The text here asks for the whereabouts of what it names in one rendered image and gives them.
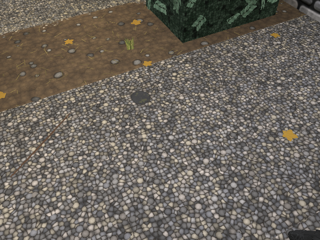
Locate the robot right hand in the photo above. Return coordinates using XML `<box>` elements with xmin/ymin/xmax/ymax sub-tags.
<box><xmin>288</xmin><ymin>229</ymin><xmax>320</xmax><ymax>240</ymax></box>

